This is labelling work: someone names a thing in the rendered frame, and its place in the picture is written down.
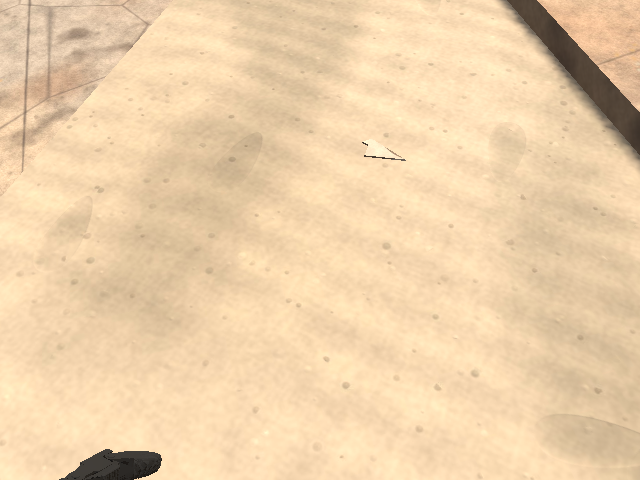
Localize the left robot hand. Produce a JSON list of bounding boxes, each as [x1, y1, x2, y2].
[[59, 449, 162, 480]]

